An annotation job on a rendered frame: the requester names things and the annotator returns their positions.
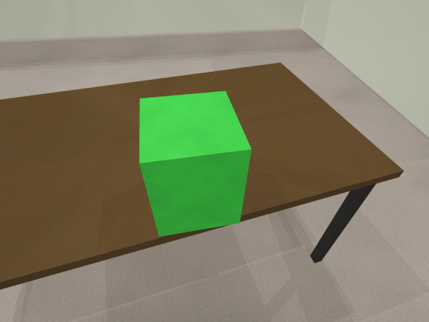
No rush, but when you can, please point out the carton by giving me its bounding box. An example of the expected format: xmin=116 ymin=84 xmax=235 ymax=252
xmin=139 ymin=91 xmax=251 ymax=237

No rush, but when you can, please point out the table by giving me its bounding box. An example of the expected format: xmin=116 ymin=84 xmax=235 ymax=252
xmin=0 ymin=62 xmax=404 ymax=290

